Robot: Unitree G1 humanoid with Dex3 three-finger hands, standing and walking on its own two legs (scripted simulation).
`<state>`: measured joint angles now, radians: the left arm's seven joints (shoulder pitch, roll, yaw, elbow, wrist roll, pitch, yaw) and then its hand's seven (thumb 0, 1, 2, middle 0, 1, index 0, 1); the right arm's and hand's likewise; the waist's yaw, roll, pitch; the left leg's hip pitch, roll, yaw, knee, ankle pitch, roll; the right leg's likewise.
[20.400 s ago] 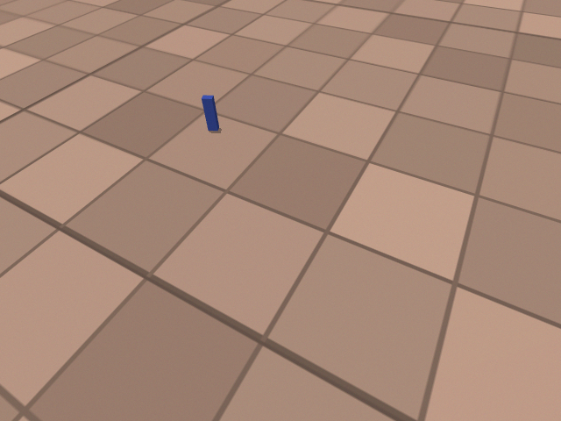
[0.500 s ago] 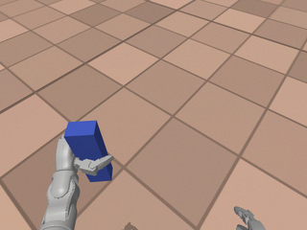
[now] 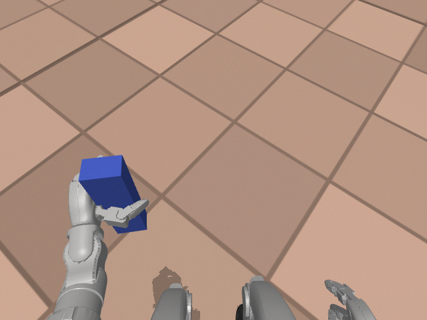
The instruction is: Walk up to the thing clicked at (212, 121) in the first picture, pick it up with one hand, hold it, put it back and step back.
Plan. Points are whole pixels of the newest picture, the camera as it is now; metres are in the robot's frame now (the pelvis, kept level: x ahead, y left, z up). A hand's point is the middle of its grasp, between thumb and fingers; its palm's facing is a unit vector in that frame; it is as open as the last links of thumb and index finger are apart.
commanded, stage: crouch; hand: left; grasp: from the side
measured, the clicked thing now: (119, 200) +0.35 +0.19 -0.02
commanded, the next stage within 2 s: lower in 1.42 s
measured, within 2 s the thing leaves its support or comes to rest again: neither
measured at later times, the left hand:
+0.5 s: hand (135, 217) +0.40 +0.21 -0.24, palm faces +0.22 -0.97 -0.04, open 8.7 cm
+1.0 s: hand (140, 223) +0.42 +0.23 -0.36, palm faces +0.21 -0.98 -0.03, open 8.7 cm
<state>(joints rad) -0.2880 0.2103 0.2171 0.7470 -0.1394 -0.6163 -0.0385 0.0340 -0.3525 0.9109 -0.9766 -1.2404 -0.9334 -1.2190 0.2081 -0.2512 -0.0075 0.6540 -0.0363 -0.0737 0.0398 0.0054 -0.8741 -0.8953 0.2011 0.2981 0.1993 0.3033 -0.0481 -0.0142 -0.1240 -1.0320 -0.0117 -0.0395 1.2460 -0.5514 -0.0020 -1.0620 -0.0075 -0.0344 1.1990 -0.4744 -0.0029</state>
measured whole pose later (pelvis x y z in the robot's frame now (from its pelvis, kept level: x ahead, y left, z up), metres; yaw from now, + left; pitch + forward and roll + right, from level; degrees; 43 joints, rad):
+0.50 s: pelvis -0.04 +0.00 -0.20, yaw -1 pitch +34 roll -2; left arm -0.61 0.34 0.42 1.09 -0.10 -0.81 -0.09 0.03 -0.34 0.90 -0.97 -1.24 -0.93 -1.22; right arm 0.09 -0.27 0.03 0.71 -0.09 -0.03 0.09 0.00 -0.91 -0.90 0.20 0.30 0.20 0.30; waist -0.11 -0.01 -0.17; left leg -1.87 -0.03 -0.05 2.01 -0.73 -0.01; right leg -1.90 -0.03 -0.05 1.94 -0.63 -0.01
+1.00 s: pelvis -0.07 +0.01 -0.31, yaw -4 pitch +30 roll -6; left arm -0.77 0.51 0.52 1.23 -0.04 -0.80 -0.09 0.03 -0.34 0.90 -0.97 -1.24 -0.93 -1.21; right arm 0.11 -0.30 0.12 0.73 -0.14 0.01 0.11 0.00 -0.91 -0.90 0.20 0.30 0.20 0.30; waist -0.19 -0.03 -0.03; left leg -2.17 -0.04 -0.09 2.35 -0.70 0.00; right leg -2.18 -0.03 -0.08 2.22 -0.57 0.00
